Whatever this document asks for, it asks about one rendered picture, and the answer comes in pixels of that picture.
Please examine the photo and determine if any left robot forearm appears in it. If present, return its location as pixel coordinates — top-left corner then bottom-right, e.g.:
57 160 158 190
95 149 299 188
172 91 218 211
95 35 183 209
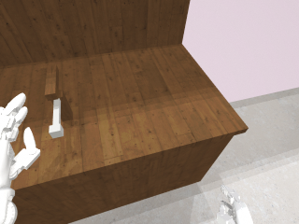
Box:
0 187 18 224

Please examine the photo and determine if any counter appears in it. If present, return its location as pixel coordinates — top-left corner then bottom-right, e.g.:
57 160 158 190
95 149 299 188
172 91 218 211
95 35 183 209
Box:
0 0 249 224

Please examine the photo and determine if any right robot hand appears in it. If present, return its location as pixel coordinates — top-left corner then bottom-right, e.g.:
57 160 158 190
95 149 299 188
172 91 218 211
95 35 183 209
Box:
217 184 253 224

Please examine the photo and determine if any tap lever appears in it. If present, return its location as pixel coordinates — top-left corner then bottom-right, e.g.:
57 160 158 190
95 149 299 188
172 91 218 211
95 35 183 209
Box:
49 98 64 138

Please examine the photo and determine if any left robot hand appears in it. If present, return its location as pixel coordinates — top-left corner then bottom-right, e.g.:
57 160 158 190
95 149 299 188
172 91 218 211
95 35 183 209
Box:
0 92 40 189

